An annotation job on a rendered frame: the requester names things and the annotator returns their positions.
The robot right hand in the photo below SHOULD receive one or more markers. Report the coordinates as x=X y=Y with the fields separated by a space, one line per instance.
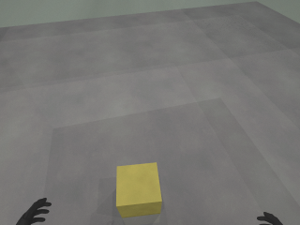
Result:
x=269 y=218

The robot left hand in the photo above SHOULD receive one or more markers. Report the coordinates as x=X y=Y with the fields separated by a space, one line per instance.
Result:
x=28 y=217

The carton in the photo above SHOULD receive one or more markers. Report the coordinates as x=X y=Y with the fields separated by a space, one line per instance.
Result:
x=138 y=190

